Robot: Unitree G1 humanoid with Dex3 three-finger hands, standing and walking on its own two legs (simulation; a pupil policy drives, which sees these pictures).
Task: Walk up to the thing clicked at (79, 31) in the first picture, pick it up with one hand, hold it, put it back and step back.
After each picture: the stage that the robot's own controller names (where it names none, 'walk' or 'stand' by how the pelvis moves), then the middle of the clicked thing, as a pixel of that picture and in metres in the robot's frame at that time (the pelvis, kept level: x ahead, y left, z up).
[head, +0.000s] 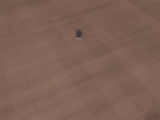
stand; (78, 34) +1.56 +0.04 -0.72
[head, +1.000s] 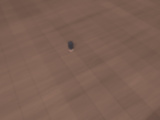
walk; (70, 46) +1.43 +0.22 -0.70
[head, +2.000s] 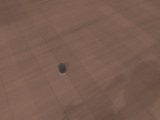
walk; (62, 69) +0.95 +0.25 -0.71
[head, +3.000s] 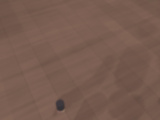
walk; (60, 106) +0.56 +0.18 -0.69
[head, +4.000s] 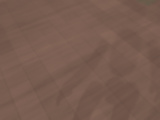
stand; out of the picture +0.30 +0.19 -0.70
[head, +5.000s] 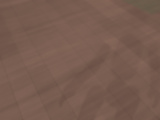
stand; out of the picture +0.30 +0.16 -0.72
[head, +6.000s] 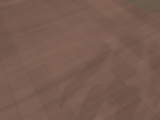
stand; out of the picture +0.30 +0.17 -0.73
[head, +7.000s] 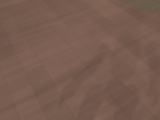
stand; out of the picture +0.29 +0.17 -0.73
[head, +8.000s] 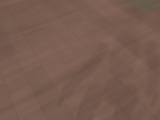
stand; out of the picture +0.29 +0.17 -0.73
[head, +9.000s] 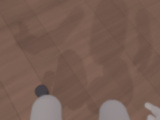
go down; (42, 92) +0.34 +0.20 -0.45
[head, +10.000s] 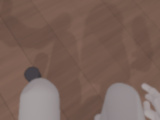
go down; (33, 76) +0.38 +0.22 -0.31
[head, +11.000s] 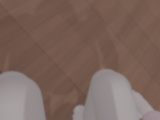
close in; out of the picture +0.34 +0.26 -0.22
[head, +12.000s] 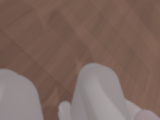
close; out of the picture +0.35 +0.26 -0.21
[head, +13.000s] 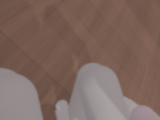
lift; out of the picture +0.34 +0.27 -0.21
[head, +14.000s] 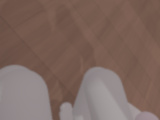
lift; out of the picture +0.31 +0.24 -0.20
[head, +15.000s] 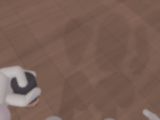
lift; (26, 91) +0.31 +0.18 +0.00
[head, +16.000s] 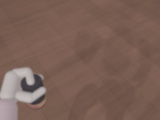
hold; (34, 92) +0.32 +0.17 +0.00
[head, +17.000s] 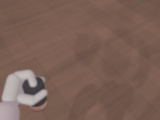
hold; (36, 94) +0.32 +0.17 +0.00
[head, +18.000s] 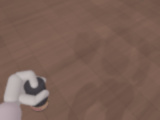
crouch; (37, 94) +0.32 +0.17 -0.01
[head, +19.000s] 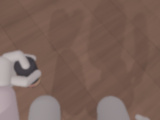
crouch; (28, 73) +0.37 +0.19 -0.09
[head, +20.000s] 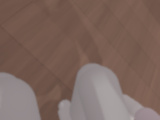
lower; out of the picture +0.36 +0.29 -0.21
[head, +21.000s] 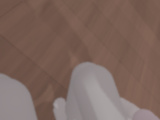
lower; out of the picture +0.38 +0.29 -0.21
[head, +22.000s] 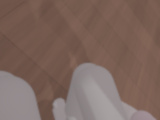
lower; out of the picture +0.37 +0.29 -0.22
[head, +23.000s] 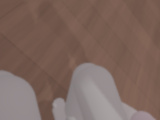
lower; out of the picture +0.37 +0.29 -0.22
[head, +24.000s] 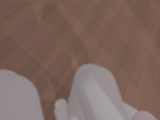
loosen; out of the picture +0.36 +0.27 -0.22
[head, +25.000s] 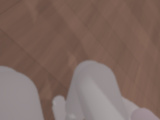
withdraw; out of the picture +0.36 +0.26 -0.22
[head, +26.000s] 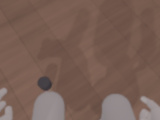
walk; (45, 84) +0.38 +0.21 -0.43
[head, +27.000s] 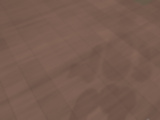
stand; out of the picture +0.32 +0.17 -0.66
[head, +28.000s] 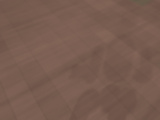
stand; out of the picture +0.33 +0.18 -0.67
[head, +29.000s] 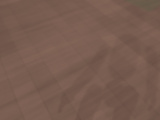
stand; out of the picture +0.34 +0.16 -0.72
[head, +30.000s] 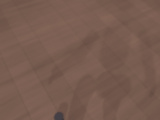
walk; (59, 118) +0.39 +0.12 -0.69
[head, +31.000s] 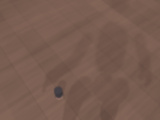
walk; (58, 93) +0.56 +0.17 -0.69
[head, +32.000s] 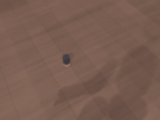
walk; (66, 60) +0.91 +0.17 -0.69
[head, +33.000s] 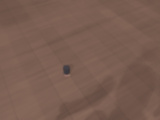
stand; (66, 71) +0.96 +0.16 -0.72
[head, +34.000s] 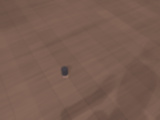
stand; (64, 72) +0.96 +0.17 -0.73
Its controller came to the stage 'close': yes
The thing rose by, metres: 0.70
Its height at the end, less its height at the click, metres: +0.00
